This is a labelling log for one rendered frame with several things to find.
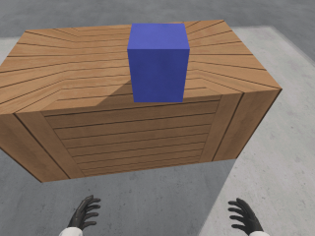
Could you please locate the left robot hand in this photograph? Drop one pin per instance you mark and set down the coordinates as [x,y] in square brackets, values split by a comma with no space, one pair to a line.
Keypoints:
[79,217]

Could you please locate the pedestal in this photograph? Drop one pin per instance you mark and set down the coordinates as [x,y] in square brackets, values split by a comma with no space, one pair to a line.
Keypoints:
[67,108]

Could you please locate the carton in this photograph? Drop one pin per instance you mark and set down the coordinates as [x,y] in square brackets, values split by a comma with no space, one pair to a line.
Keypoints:
[158,55]

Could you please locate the right robot hand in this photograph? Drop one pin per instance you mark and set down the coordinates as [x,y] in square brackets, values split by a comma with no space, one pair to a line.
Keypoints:
[249,219]

